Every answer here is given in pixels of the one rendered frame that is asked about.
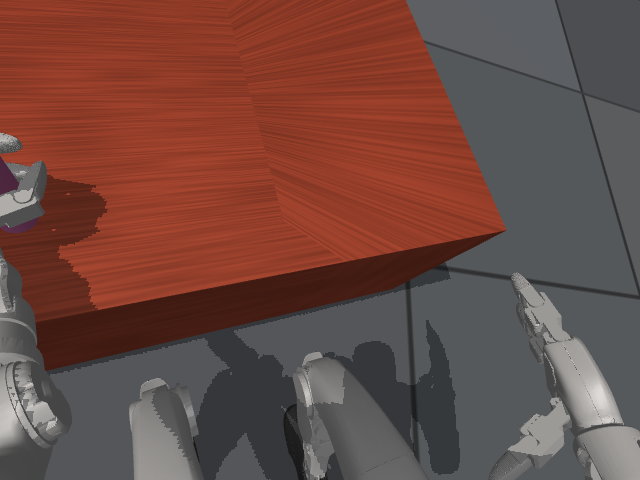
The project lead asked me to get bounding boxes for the left robot arm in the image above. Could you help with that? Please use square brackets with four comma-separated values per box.
[0, 247, 72, 480]

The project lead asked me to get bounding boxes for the can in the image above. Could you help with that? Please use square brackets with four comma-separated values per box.
[0, 156, 39, 233]

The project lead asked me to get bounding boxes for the right robot arm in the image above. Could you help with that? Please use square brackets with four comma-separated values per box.
[573, 424, 640, 480]

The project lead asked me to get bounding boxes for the right robot foot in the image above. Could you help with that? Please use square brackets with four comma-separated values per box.
[283, 404, 328, 480]

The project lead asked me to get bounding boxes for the right robot hand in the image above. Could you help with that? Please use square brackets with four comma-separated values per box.
[489, 272, 624, 480]

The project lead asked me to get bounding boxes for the left robot hand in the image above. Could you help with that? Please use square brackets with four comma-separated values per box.
[0, 132, 47, 228]

